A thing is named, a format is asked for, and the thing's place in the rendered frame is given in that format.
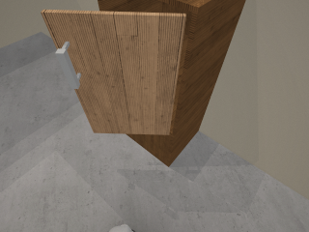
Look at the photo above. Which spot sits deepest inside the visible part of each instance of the handle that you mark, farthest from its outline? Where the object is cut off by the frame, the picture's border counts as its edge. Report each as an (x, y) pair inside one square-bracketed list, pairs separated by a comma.
[(67, 67)]

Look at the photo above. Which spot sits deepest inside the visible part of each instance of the cupboard door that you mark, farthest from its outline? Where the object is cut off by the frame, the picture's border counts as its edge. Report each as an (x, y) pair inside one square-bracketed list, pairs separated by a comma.
[(129, 64)]

